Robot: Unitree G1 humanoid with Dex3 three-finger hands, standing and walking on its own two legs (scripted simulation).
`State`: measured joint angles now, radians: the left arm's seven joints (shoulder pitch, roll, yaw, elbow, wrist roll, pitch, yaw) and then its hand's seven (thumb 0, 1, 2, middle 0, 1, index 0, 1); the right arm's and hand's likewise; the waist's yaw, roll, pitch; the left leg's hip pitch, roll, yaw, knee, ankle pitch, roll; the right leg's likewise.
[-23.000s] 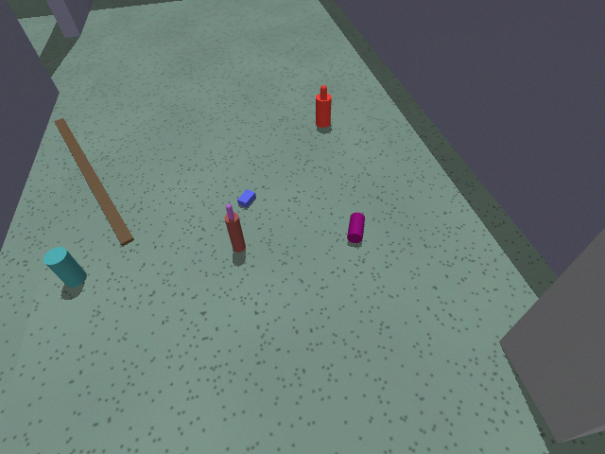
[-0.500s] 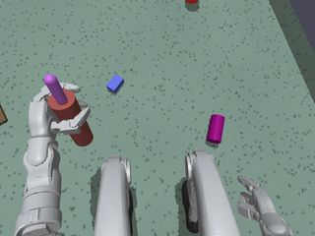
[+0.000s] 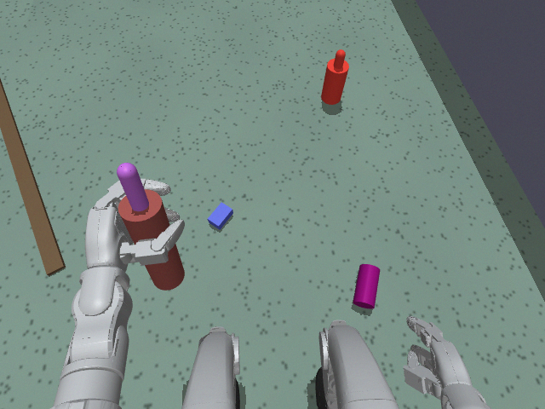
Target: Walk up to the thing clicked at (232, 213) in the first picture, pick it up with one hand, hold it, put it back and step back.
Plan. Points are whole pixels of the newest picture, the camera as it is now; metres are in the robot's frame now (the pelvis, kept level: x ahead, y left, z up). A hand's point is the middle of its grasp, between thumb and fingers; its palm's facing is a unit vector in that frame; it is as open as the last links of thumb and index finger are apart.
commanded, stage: hold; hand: left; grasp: from the side
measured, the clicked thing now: (151, 232) +0.36 +0.18 +0.00
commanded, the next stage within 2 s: crouch in 1.50 s
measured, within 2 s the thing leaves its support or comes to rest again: neither
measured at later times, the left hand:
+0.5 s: hand (139, 209) +0.35 +0.17 +0.09, palm faces +0.06 -1.00 -0.02, open 7.7 cm
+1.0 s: hand (138, 183) +0.37 +0.16 +0.12, palm faces +0.05 -1.00 +0.00, open 7.7 cm
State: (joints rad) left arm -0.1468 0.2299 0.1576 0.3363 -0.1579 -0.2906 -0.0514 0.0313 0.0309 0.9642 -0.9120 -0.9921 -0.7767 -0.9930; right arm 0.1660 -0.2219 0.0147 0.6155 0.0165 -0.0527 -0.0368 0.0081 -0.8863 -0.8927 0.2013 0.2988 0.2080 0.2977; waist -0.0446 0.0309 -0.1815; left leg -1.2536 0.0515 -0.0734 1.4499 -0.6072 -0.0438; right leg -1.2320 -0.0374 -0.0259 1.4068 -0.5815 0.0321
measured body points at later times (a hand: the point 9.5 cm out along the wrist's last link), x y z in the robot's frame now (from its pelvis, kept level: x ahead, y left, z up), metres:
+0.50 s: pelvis +0.01 +0.00 +0.07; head +0.10 +0.01 +0.51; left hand +0.34 +0.22 +0.09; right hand +0.15 -0.24 -0.05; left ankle +0.04 +0.14 -0.59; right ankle +0.04 -0.14 -0.59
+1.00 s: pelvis +0.03 +0.00 +0.10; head +0.10 +0.01 +0.54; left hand +0.36 +0.22 +0.12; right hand +0.15 -0.25 -0.02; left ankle +0.04 +0.14 -0.59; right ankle +0.04 -0.14 -0.59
